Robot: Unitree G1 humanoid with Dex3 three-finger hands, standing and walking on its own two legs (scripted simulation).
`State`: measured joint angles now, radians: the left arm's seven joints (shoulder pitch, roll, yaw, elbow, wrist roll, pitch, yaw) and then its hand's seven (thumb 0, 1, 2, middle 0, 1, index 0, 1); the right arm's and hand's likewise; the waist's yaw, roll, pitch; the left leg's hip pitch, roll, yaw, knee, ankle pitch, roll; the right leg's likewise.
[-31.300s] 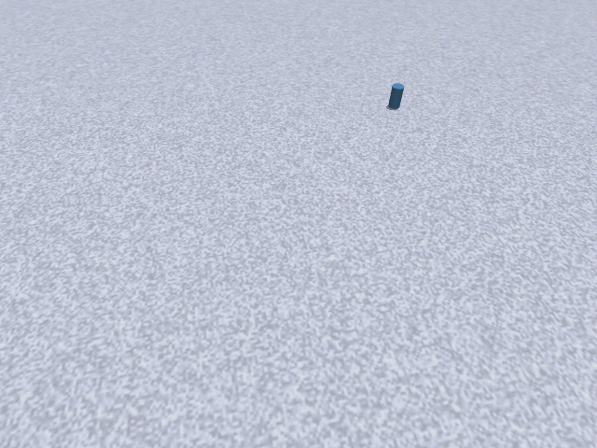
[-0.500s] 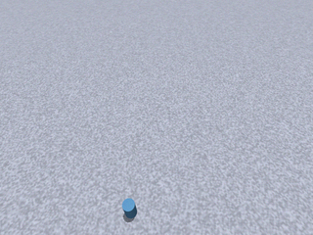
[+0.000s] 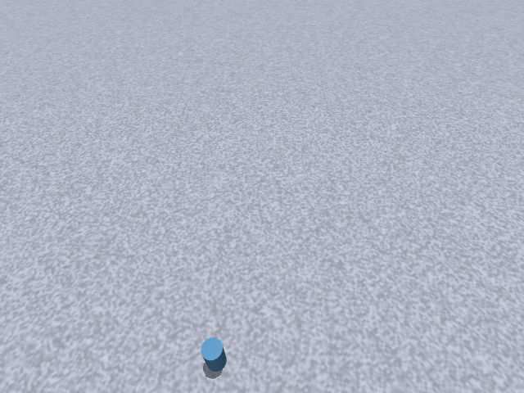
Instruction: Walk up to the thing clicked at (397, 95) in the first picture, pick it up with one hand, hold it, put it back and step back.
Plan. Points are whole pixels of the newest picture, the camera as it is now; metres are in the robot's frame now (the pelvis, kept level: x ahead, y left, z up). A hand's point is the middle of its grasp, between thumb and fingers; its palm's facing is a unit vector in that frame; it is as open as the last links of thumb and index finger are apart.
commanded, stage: stand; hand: left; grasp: from the side
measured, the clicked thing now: (214, 355) +0.39 +0.19 -0.71
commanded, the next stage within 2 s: step back in 0.46 s
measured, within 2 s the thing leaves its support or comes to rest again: neither
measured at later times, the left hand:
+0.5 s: hand out of the picture +0.07 +0.25 -0.16, palm faces +0.00 -0.94 -0.34, open 7.4 cm
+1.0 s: hand out of the picture +0.06 +0.31 -0.18, palm faces -0.08 -0.93 -0.35, open 7.4 cm
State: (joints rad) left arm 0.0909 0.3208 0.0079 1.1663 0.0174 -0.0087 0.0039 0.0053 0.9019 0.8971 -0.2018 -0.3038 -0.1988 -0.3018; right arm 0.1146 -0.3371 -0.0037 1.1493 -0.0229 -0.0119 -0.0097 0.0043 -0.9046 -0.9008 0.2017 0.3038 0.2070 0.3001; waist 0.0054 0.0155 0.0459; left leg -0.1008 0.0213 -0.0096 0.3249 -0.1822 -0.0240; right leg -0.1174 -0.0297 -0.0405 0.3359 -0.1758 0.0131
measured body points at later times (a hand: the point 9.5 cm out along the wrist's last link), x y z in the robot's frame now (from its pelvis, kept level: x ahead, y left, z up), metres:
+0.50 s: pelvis +0.00 +0.00 +0.00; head +0.01 +0.00 +0.45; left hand +0.07 +0.30 -0.13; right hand +0.07 -0.30 -0.14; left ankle +0.00 +0.13 -0.75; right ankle +0.01 -0.13 -0.75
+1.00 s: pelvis -0.07 +0.06 -0.02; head +0.00 +0.08 +0.42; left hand +0.06 +0.36 -0.16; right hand +0.00 -0.26 -0.13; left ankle -0.05 +0.14 -0.75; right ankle -0.11 -0.09 -0.68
